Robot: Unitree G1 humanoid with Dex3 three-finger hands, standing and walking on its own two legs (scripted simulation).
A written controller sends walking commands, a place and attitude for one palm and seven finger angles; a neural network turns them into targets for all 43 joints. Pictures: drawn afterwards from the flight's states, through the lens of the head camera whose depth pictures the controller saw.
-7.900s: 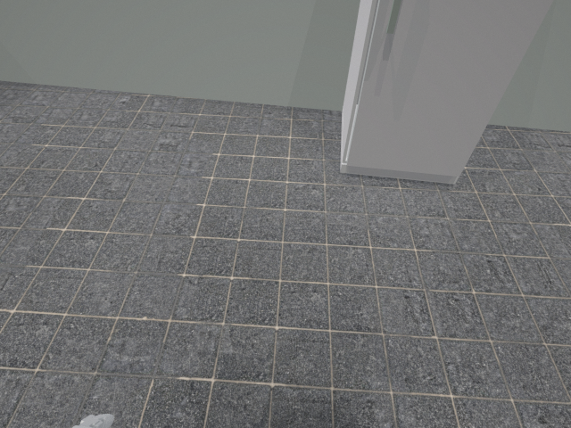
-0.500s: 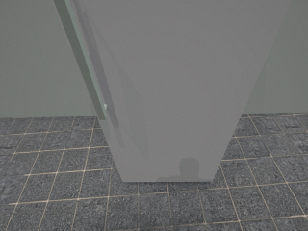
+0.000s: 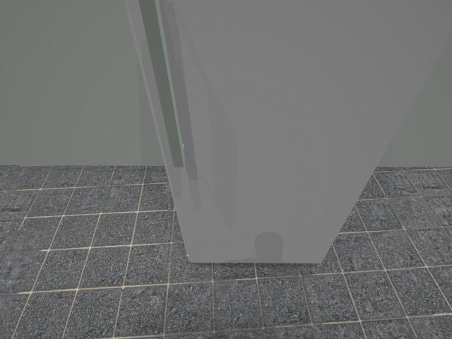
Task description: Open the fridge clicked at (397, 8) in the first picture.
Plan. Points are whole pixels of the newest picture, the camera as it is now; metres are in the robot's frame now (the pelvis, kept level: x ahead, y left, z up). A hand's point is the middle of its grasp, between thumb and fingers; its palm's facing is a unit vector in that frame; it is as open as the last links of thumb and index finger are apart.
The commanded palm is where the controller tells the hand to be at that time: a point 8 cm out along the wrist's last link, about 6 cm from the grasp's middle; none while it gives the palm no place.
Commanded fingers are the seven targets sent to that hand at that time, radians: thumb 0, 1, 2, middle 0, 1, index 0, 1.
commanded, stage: come to a stop and stand still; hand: left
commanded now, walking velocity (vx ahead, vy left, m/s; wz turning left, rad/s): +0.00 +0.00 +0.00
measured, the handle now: (167, 80) +0.52 +0.16 +0.21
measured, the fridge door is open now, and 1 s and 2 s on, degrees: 0 0 0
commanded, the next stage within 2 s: look again from close up in 1.08 s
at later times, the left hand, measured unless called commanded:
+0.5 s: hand out of the picture +0.04 +0.16 -0.17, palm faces +0.01 -0.98 -0.22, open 7.3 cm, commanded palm none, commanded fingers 0.00 0.90 0.90 -0.20 -0.30 -0.20 -0.30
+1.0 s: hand out of the picture +0.03 +0.13 -0.17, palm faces +0.03 -0.98 -0.20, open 7.3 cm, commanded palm none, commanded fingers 0.00 0.90 0.90 -0.20 -0.30 -0.20 -0.30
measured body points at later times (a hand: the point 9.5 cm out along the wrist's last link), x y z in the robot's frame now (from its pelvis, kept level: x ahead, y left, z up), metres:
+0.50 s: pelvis +0.02 -0.02 +0.00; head +0.03 -0.03 +0.45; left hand +0.04 +0.21 -0.15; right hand +0.02 -0.24 -0.16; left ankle -0.03 +0.08 -0.73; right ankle +0.03 -0.18 -0.73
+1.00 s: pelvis +0.01 -0.05 +0.01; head +0.02 -0.05 +0.45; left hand +0.03 +0.18 -0.15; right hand +0.03 -0.27 -0.15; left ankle -0.03 +0.08 -0.73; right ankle +0.03 -0.18 -0.73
